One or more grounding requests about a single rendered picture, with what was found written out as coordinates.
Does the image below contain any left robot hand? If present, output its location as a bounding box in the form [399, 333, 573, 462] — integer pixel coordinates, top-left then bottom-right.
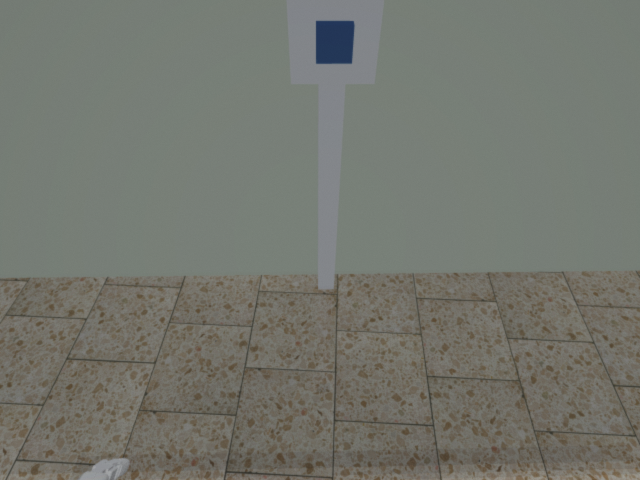
[78, 458, 130, 480]

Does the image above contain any panel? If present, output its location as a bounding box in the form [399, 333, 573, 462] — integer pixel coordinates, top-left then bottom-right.
[286, 0, 384, 289]

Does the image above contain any button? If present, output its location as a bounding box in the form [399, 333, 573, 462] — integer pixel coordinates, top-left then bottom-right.
[316, 21, 355, 64]

